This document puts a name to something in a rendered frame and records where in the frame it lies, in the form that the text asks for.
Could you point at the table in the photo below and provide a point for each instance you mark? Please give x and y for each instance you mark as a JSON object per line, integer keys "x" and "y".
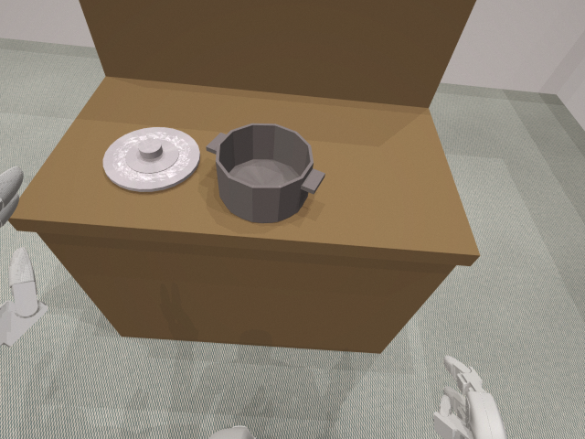
{"x": 355, "y": 79}

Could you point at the lid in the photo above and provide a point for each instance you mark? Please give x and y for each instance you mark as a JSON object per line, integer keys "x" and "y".
{"x": 126, "y": 168}

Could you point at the left robot shin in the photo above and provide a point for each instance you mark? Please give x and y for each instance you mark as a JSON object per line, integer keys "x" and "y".
{"x": 243, "y": 427}

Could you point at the knob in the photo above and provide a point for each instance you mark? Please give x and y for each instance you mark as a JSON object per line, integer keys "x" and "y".
{"x": 150, "y": 148}

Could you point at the robot right hand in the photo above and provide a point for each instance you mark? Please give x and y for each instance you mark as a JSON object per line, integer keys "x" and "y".
{"x": 477, "y": 417}

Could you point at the pot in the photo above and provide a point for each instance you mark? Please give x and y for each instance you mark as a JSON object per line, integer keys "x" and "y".
{"x": 265, "y": 171}

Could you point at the robot left hand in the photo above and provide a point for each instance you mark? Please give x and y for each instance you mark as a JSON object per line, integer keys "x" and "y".
{"x": 19, "y": 316}

